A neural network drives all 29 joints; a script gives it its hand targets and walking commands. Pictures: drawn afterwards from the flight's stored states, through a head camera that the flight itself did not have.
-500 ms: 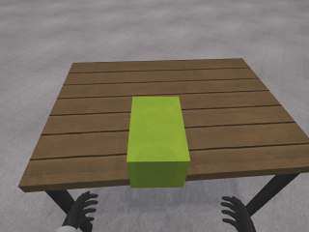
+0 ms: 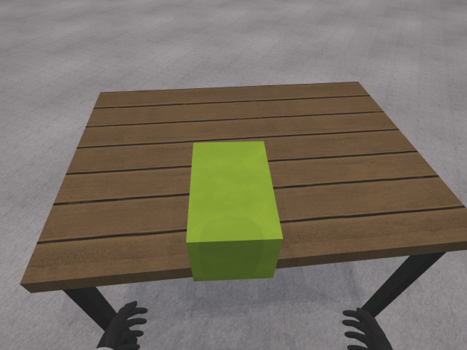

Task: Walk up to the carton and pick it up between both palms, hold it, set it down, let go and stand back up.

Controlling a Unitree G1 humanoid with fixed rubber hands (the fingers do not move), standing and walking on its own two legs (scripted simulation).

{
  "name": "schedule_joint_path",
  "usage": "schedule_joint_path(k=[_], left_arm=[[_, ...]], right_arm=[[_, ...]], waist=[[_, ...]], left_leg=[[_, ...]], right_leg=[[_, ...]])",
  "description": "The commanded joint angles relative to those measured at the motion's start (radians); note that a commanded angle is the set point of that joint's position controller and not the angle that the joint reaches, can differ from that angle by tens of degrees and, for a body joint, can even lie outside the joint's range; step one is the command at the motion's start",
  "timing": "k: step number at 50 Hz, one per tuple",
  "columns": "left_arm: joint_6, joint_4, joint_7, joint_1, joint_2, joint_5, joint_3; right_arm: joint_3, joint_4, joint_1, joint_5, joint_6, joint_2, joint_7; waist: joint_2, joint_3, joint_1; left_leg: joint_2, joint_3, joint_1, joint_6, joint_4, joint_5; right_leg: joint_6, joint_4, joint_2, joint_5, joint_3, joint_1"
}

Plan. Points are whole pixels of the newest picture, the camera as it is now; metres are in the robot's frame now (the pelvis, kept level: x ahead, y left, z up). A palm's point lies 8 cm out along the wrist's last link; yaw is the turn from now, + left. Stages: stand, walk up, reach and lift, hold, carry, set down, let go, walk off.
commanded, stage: let go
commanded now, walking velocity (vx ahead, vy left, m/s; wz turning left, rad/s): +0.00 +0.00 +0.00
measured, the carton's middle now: (231, 206) +0.43 +0.03 -0.02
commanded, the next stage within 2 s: stand in 0.52 s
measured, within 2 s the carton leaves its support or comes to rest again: neither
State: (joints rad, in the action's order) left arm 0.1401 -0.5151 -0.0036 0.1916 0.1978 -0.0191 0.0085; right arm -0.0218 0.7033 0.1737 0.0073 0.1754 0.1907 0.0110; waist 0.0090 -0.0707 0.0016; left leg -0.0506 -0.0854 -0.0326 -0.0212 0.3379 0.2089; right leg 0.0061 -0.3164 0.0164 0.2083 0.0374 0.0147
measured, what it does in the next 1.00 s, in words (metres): stands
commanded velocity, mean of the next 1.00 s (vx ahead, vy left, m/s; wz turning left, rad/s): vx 0.00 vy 0.00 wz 0.00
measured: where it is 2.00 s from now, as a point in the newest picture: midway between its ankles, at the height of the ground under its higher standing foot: outside the picture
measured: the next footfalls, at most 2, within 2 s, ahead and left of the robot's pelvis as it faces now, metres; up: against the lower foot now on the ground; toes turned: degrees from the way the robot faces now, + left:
none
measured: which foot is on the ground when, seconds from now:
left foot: down 0.00-1.00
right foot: down 0.00-1.00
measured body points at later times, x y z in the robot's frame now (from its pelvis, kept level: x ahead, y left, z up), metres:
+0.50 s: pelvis +0.00 -0.01 +0.00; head -0.01 +0.00 +0.45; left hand +0.17 +0.22 -0.08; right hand +0.17 -0.24 -0.08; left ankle -0.01 +0.13 -0.75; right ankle -0.02 -0.12 -0.75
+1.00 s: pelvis -0.01 +0.01 -0.01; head -0.01 +0.01 +0.44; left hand +0.13 +0.23 -0.12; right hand +0.05 -0.25 -0.14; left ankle -0.01 +0.13 -0.75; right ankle -0.02 -0.12 -0.75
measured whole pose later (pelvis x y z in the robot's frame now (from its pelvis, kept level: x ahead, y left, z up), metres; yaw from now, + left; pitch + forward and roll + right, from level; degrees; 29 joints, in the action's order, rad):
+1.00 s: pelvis -0.01 +0.01 -0.01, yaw -3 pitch +2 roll +0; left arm -0.03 -0.61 0.00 0.31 0.20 -0.03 0.01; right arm -0.04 0.78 0.32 0.03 -0.01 0.22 0.02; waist 0.01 0.04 -0.01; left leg -0.06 -0.14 -0.26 -0.01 0.52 0.29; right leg 0.02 -0.54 0.01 0.28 -0.03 0.29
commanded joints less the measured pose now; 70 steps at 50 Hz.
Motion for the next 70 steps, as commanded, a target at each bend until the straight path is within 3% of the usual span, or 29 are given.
schedule_joint_path(k=[1,6,7,9,22,23,24,25,26,27,28,30,31,33,48,52,55,59,64,70], left_arm=[[-0.027,0.091,0.004,-0.064,0.076,0.0,0.025],[-0.029,0.085,0.004,-0.064,0.072,0.0,0.017],[-0.023,0.079,0.003,-0.098,0.086,0.004,0.039],[-0.017,0.088,0.004,-0.098,0.087,0.011,0.027],[-0.013,0.098,0.004,-0.083,0.09,0.013,0.03],[-0.02,0.142,0.002,-0.065,0.048,0.048,0.005],[-0.017,0.133,0.001,-0.067,0.061,0.047,0.007],[-0.02,0.094,0.004,-0.06,0.099,0.022,0.012],[-0.023,0.094,0.003,-0.055,0.096,0.015,0.018],[-0.112,0.053,0.005,0.028,0.156,-0.046,0.057],[-0.146,0.025,0.006,0.066,0.157,-0.032,0.056],[-0.178,0.037,-0.001,-0.017,0.135,-0.028,0.053],[-0.182,0.032,-0.005,-0.004,0.105,-0.02,0.045],[-0.185,0.02,-0.007,0.033,0.089,-0.014,0.04],[-0.183,-0.018,0.011,0.136,0.087,-0.01,0.031],[-0.181,-0.028,0.015,0.151,0.08,-0.008,0.031],[-0.18,-0.027,0.018,0.146,0.078,-0.009,0.03],[-0.18,-0.039,0.021,0.167,0.083,-0.01,0.033],[-0.178,-0.048,0.024,0.17,0.079,-0.011,0.035],[-0.176,-0.061,0.026,0.179,0.081,-0.01,0.037]], right_arm=[[-0.028,-0.064,-0.063,0.002,0.036,0.086,0.001],[-0.036,-0.049,-0.067,0.006,0.044,0.093,0.002],[-0.027,-0.065,-0.097,0.015,0.035,0.085,0.008],[-0.037,-0.079,-0.095,0.02,0.022,0.083,0.011],[-0.034,-0.077,-0.076,0.016,0.024,0.084,0.009],[-0.075,-0.178,-0.06,0.014,0.033,0.133,0.003],[-0.065,-0.169,-0.044,0.013,0.034,0.125,-0.001],[-0.049,-0.093,-0.036,0.018,0.035,0.091,0.002],[-0.046,-0.079,-0.031,0.012,0.035,0.1,0.003],[-0.064,-0.035,0.061,0.016,-0.095,0.157,-0.004],[-0.063,-0.051,0.058,0.022,-0.153,0.155,-0.005],[-0.055,-0.064,0.084,0.017,-0.186,0.124,0.007],[-0.057,-0.059,0.081,0.014,-0.19,0.132,0.011],[-0.055,-0.046,0.064,0.012,-0.186,0.136,0.014],[-0.048,0.014,0.134,0.018,-0.174,0.143,0.002],[-0.046,0.028,0.154,0.018,-0.177,0.14,-0.002],[-0.045,0.037,0.165,0.017,-0.178,0.132,-0.004],[-0.044,0.042,0.159,0.016,-0.18,0.128,-0.005],[-0.044,0.055,0.17,0.016,-0.184,0.122,-0.009],[-0.043,0.062,0.161,0.014,-0.184,0.117,-0.011]], waist=[[-0.009,0.069,-0.001],[-0.012,0.06,-0.006],[-0.028,0.029,0.014],[-0.016,0.033,0.006],[-0.004,0.063,0.0],[0.04,0.095,0.055],[0.025,0.09,0.032],[0.009,0.087,-0.015],[0.002,0.085,-0.019],[-0.088,0.047,0.028],[-0.067,0.008,0.012],[0.021,0.097,-0.027],[0.034,0.129,-0.019],[0.033,0.163,-0.004],[-0.026,0.098,0.0],[0.009,0.095,-0.006],[-0.009,0.096,-0.015],[0.019,0.104,-0.012],[-0.01,0.095,-0.019],[0.003,0.086,-0.016]], left_leg=[[0.053,0.007,0.087,-0.022,0.001,-0.244],[0.051,0.01,0.082,-0.025,0.002,-0.241],[0.046,0.006,0.056,-0.023,0.005,-0.208],[0.041,0.004,0.043,-0.016,0.004,-0.177],[0.048,0.006,0.071,-0.013,0.016,-0.205],[0.073,-0.005,-0.008,-0.02,0.046,-0.195],[0.07,-0.008,-0.007,-0.018,0.036,-0.172],[0.055,0.002,0.032,-0.018,0.02,-0.185],[0.056,0.005,0.053,-0.022,0.021,-0.208],[-0.08,0.047,-0.072,-0.003,0.067,-0.238],[-0.079,0.042,-0.122,0.003,0.052,-0.028],[-0.064,0.034,-0.175,0.009,0.086,-0.051],[-0.057,0.029,-0.173,0.011,0.092,-0.002],[-0.05,0.017,-0.152,0.012,0.12,-0.005],[-0.076,0.041,-0.228,0.045,0.068,0.043],[-0.078,0.032,-0.211,0.049,0.072,0.049],[-0.076,0.03,-0.207,0.05,0.072,0.049],[-0.072,0.017,-0.198,0.049,0.087,0.044],[-0.078,0.016,-0.185,0.051,0.086,0.037],[-0.073,0.008,-0.184,0.053,0.093,0.015]], right_leg=[[-0.018,0.054,-0.035,-0.166,0.003,0.102],[-0.022,0.051,-0.038,-0.159,0.005,0.109],[-0.03,0.047,-0.049,-0.069,0.013,0.157],[-0.031,0.048,-0.042,-0.042,0.007,0.152],[-0.021,0.046,-0.036,-0.094,0.0,0.156],[-0.003,0.009,-0.038,-0.117,-0.012,0.128],[-0.004,0.001,-0.037,-0.134,-0.017,0.124],[-0.011,0.016,-0.023,-0.165,-0.001,0.109],[-0.014,0.02,-0.026,-0.186,-0.002,0.109],[0.009,-0.054,0.063,-0.221,-0.056,0.223],[0.011,-0.032,0.057,-0.112,-0.077,0.265],[-0.008,-0.087,0.069,-0.279,-0.082,0.18],[-0.012,-0.099,0.064,-0.255,-0.086,0.192],[-0.018,-0.108,0.064,-0.271,-0.095,0.217],[-0.01,-0.168,0.038,-0.138,-0.103,0.291],[-0.013,-0.16,0.04,-0.13,-0.11,0.311],[-0.012,-0.163,0.038,-0.125,-0.114,0.319],[-0.011,-0.162,0.038,-0.14,-0.119,0.321],[-0.013,-0.161,0.037,-0.129,-0.122,0.335],[-0.013,-0.156,0.04,-0.151,-0.134,0.332]])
